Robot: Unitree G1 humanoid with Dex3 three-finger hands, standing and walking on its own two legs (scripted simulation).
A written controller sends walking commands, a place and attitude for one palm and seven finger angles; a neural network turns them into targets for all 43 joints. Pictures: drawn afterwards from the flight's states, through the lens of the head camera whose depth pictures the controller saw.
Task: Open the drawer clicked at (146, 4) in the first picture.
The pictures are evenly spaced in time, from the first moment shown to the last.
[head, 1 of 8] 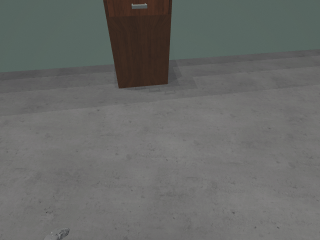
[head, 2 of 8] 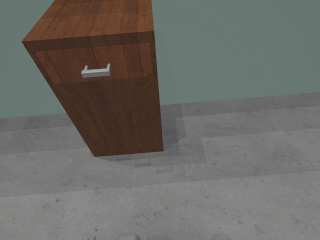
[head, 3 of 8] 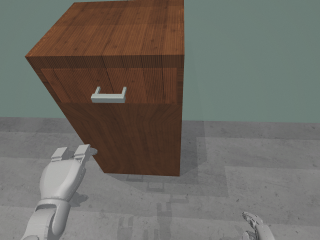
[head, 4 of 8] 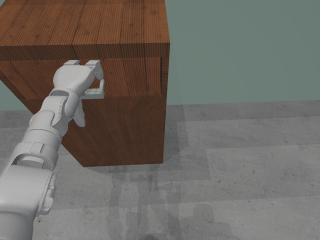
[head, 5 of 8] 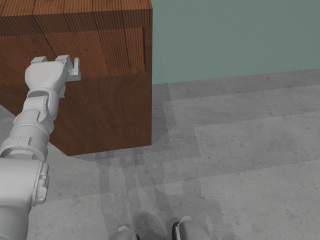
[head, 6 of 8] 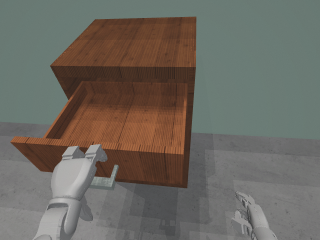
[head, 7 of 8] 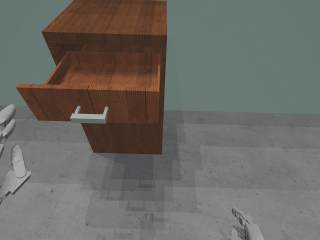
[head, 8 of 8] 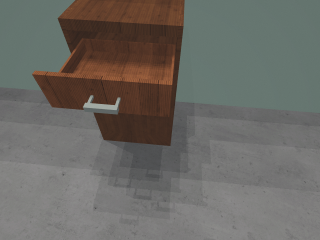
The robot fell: no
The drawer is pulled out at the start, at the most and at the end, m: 0.00 0.30 0.30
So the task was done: yes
